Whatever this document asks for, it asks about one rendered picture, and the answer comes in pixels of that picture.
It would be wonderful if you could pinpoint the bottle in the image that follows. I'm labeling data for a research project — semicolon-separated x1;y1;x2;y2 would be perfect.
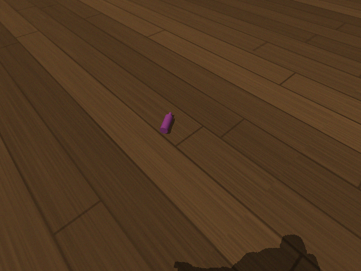
160;112;173;134

